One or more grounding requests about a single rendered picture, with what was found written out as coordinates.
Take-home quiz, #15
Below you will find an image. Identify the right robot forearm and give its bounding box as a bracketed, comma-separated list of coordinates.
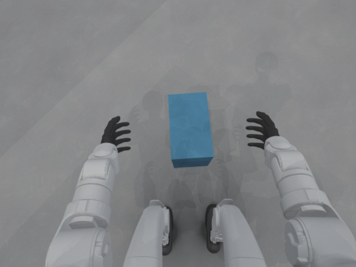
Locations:
[264, 136, 356, 246]

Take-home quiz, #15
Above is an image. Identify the left robot upper arm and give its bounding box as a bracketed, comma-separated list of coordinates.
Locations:
[47, 227, 112, 267]

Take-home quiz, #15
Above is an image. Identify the robot right thigh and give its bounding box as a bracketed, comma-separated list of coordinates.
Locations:
[213, 204, 267, 267]

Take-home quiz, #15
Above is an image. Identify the robot left foot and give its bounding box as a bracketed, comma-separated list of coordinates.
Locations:
[162, 206, 173, 256]

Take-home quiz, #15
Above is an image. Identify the left robot forearm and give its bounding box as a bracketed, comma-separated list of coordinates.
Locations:
[45, 143, 120, 267]

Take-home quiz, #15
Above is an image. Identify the right robot hand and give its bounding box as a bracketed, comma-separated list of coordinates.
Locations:
[246, 111, 279, 150]

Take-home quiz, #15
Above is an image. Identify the right robot upper arm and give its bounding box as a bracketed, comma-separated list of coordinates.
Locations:
[284, 216, 356, 267]

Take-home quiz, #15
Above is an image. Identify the left robot hand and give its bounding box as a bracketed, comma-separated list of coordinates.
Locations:
[101, 116, 131, 153]

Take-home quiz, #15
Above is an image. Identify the carton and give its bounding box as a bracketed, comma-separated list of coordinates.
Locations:
[168, 92, 214, 168]

